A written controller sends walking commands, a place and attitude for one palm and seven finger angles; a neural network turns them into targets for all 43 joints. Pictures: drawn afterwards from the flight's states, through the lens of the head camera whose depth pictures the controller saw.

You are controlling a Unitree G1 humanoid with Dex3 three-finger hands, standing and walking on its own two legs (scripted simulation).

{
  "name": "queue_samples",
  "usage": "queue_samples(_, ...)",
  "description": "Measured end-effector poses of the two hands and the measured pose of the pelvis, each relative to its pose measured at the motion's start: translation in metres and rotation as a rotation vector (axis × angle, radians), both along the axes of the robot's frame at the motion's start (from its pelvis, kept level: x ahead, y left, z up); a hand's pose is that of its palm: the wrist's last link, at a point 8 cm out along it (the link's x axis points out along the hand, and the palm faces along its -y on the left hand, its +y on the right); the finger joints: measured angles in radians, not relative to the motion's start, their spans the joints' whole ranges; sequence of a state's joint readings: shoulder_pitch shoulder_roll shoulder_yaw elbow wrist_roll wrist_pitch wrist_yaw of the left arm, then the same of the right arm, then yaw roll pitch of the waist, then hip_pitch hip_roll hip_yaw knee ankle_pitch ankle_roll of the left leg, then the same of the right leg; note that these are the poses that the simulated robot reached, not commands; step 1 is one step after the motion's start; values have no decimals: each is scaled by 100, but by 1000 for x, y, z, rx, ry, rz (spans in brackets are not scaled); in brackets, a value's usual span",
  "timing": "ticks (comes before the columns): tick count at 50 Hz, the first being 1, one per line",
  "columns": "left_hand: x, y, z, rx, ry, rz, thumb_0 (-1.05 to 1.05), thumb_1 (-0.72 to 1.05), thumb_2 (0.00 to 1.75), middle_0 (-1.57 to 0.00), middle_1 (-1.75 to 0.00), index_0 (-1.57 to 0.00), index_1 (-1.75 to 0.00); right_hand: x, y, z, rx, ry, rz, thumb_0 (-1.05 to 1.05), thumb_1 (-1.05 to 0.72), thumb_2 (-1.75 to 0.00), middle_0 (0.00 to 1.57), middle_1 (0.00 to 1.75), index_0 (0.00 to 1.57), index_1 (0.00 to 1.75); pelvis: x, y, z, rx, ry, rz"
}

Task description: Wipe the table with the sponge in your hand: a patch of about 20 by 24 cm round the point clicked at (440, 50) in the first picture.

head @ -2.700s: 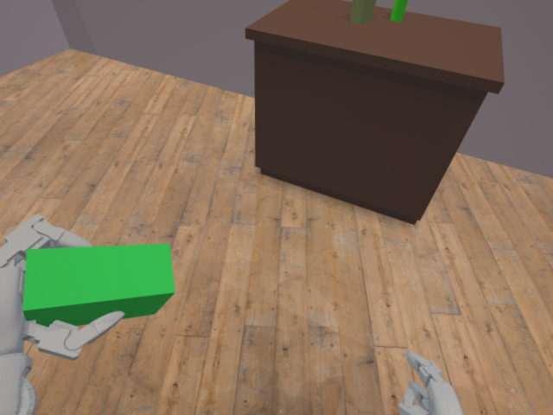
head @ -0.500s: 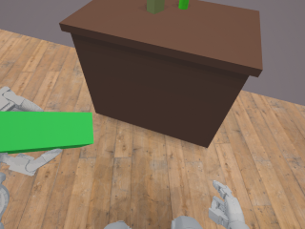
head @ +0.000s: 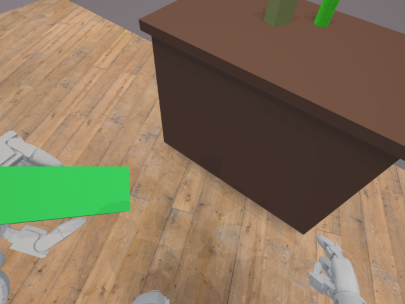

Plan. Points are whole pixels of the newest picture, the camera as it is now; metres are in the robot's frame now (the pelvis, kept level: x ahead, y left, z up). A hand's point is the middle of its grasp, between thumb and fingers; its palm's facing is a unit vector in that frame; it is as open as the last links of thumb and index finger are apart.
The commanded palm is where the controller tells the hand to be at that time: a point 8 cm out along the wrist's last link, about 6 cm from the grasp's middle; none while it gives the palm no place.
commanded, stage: walk to a spot facing it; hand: left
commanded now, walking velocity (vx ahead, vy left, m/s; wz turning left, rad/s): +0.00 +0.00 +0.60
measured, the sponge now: (85, 194) +0.24 +0.17 +0.16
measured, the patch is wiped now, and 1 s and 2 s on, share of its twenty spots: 0.00 0.00 0.00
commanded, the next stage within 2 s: turn to face it in 1.94 s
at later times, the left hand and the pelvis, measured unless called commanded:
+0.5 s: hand out of the picture +0.12 +0.23 +0.18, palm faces +0.64 -0.65 -0.41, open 10.1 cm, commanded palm +0.06 +0.26 +0.19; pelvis -0.01 -0.06 +0.01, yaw +17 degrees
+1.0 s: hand out of the picture -0.04 +0.24 +0.20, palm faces +0.79 -0.47 -0.38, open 10.1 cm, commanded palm -0.10 +0.25 +0.19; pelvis -0.08 -0.07 +0.02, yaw +34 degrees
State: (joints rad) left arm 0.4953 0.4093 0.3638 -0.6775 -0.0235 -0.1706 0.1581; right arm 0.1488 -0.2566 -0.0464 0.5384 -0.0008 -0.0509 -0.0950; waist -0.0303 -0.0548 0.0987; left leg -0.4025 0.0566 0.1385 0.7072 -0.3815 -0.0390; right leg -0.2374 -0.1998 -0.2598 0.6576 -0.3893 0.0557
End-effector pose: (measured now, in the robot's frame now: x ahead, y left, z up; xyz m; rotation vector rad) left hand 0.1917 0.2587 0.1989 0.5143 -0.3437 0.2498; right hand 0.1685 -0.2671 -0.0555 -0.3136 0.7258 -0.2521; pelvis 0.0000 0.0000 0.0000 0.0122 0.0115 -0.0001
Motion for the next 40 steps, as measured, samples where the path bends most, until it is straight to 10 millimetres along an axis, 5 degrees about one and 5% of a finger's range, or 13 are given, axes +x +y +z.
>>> queue_samples(3,-2,14,12,53,-99,2,-1,-49,99,-74,-134,-75,-134,20,10,3,1,-53,6,1,-90,-90,19,29,20,30,5,6,-8,-1,-12,9)
queue_samples(8,-10,34,20,73,-57,91,-1,-49,100,-74,-134,-74,-135,30,46,5,121,-35,98,1,-90,-90,19,29,20,30,8,1,7,-50,-10,65)
queue_samples(15,-60,24,7,-5,90,225,-1,-49,100,-74,-135,-74,-135,25,72,-10,221,24,243,1,-90,-90,20,30,20,30,8,-17,13,-60,-15,160)
queue_samples(23,-112,-1,-3,-45,82,433,-1,-49,100,-74,-135,-74,-135,33,57,-38,207,75,398,1,-90,-90,20,30,21,30,-7,-54,3,-15,-47,265)
queue_samples(33,-160,-8,0,-74,52,491,-1,-49,100,-73,-135,-74,-135,45,25,-2,58,18,412,1,-90,-90,20,30,20,30,-27,-66,16,24,-25,404)
queue_samples(40,-223,12,1,-45,-72,559,-1,-49,101,-73,-135,-74,-135,40,47,7,-27,-27,497,1,-90,-90,19,29,20,30,-59,-55,0,13,-22,474)
